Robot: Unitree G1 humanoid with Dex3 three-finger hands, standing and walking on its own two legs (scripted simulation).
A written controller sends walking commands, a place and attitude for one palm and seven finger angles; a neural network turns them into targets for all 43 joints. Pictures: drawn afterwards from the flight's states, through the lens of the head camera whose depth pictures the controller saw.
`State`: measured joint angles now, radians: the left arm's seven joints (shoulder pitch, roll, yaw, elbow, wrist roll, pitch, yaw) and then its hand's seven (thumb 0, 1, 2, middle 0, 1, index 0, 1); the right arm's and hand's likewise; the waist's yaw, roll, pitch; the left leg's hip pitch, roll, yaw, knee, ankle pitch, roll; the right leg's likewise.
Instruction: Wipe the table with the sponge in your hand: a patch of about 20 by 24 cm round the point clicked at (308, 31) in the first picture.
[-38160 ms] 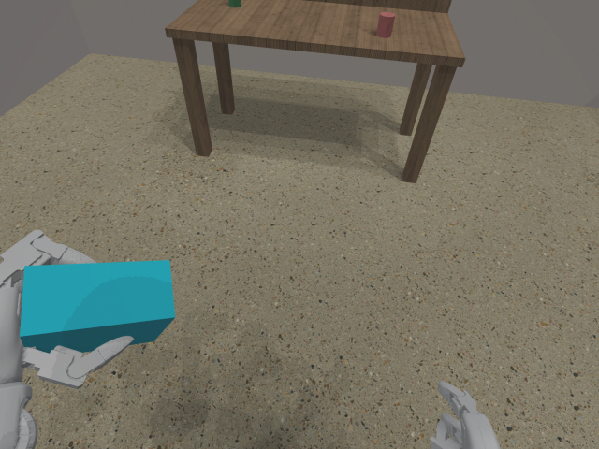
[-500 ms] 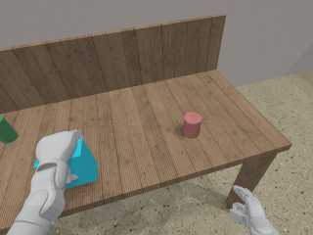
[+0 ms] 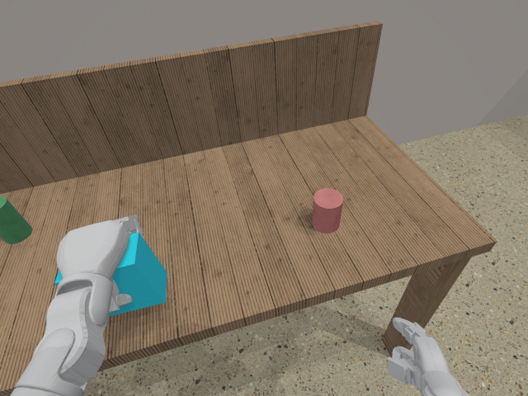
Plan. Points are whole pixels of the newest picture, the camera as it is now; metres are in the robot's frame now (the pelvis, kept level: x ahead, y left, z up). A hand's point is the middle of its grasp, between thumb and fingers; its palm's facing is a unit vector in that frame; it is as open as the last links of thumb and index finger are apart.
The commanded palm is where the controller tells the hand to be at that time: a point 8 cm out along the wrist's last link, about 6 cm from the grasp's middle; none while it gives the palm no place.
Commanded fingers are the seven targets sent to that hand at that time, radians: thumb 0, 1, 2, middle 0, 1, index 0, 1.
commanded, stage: bring the sponge back beside the body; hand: left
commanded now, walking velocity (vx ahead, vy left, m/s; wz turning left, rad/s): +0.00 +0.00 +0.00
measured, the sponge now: (123, 283) +0.25 +0.28 +0.04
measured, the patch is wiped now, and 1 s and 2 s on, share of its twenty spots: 1.00 1.00 1.00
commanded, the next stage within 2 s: step back with the hand held close in 1.32 s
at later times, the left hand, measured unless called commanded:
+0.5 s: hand (90, 292) +0.20 +0.28 +0.09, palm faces +0.05 -0.11 -0.99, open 10.0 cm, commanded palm +0.18 +0.27 +0.17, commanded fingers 0.00 0.10 1.30 -1.20 -1.60 -1.20 -1.60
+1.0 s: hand (79, 316) +0.17 +0.27 +0.10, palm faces +0.04 -0.12 -0.99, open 10.0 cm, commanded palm +0.14 +0.27 +0.18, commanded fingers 0.00 0.10 1.30 -1.20 -1.60 -1.20 -1.60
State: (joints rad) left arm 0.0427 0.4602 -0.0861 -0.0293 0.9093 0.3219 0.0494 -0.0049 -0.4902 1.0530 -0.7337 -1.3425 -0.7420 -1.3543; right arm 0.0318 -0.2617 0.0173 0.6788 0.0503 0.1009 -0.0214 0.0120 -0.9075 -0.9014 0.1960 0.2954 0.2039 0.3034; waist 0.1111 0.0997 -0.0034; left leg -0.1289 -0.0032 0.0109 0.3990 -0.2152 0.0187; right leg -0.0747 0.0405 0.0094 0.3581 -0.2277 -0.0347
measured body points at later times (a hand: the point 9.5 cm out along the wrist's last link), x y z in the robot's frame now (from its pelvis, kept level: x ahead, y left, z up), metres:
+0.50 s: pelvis -0.01 -0.01 +0.00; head -0.04 -0.04 +0.45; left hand +0.20 +0.29 +0.15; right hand +0.26 -0.19 -0.07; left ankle +0.00 +0.11 -0.75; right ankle -0.02 -0.10 -0.75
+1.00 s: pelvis -0.02 -0.01 +0.00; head -0.05 -0.05 +0.44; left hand +0.16 +0.28 +0.15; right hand +0.24 -0.21 -0.07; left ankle +0.00 +0.11 -0.74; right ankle -0.02 -0.10 -0.75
